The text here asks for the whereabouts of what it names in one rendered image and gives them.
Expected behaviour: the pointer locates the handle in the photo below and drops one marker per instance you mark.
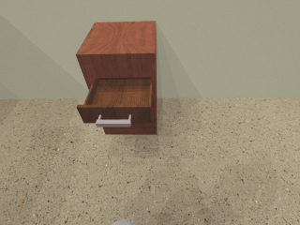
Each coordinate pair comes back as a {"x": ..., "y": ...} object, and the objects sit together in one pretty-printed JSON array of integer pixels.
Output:
[{"x": 113, "y": 123}]

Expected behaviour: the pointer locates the cabinet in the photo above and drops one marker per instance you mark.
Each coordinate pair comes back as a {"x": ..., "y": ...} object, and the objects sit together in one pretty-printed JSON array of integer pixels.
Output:
[{"x": 122, "y": 50}]

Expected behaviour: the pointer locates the drawer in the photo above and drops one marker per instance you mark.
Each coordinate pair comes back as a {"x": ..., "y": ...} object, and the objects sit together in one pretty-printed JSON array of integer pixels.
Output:
[{"x": 117, "y": 99}]

